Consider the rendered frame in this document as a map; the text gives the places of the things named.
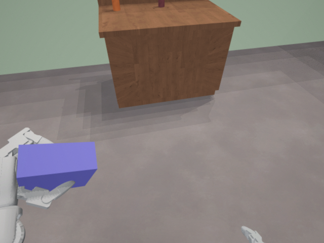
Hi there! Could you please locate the left robot forearm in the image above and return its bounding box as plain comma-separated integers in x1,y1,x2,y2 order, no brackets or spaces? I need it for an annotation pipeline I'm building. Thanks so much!
0,206,25,243

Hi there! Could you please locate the sponge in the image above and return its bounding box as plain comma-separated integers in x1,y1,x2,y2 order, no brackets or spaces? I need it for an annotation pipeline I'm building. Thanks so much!
16,142,98,191

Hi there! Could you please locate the table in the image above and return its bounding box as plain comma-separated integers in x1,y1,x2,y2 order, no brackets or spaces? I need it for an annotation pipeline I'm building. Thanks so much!
98,0,241,108

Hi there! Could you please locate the right robot hand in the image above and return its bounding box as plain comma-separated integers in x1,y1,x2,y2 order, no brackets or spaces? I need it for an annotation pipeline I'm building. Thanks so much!
241,226,264,243

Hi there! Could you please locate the left robot hand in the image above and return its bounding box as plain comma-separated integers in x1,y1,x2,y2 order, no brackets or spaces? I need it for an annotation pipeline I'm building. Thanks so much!
0,128,75,210

